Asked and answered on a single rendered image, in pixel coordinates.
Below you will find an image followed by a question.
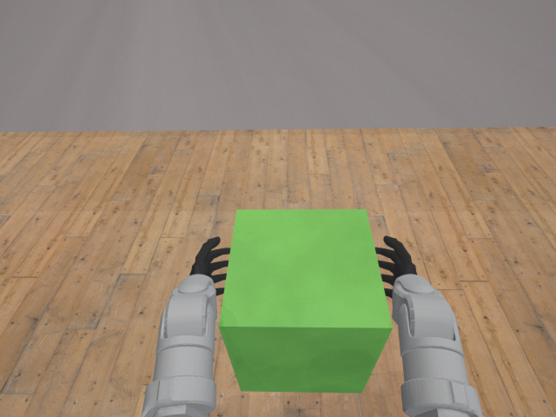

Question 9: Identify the robot right hand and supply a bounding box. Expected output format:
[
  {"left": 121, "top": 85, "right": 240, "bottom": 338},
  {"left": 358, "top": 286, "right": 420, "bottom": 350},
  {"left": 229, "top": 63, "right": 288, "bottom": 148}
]
[{"left": 375, "top": 235, "right": 417, "bottom": 298}]

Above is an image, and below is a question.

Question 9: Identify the right robot forearm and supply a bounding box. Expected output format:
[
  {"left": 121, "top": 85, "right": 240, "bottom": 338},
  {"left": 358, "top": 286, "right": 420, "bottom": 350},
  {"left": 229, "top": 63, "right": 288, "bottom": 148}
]
[{"left": 392, "top": 274, "right": 484, "bottom": 417}]

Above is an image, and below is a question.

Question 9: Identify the left robot forearm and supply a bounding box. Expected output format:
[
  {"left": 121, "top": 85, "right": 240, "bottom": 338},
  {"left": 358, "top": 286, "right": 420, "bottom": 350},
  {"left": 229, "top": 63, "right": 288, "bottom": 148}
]
[{"left": 141, "top": 275, "right": 217, "bottom": 417}]

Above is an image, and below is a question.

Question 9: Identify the carton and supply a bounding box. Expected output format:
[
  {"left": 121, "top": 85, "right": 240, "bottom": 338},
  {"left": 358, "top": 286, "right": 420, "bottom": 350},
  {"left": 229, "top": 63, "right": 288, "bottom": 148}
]
[{"left": 219, "top": 209, "right": 393, "bottom": 394}]

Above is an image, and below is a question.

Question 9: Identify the robot left hand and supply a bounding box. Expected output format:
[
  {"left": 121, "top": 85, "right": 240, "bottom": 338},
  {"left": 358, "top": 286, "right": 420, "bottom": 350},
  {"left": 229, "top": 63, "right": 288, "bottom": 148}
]
[{"left": 190, "top": 236, "right": 231, "bottom": 296}]

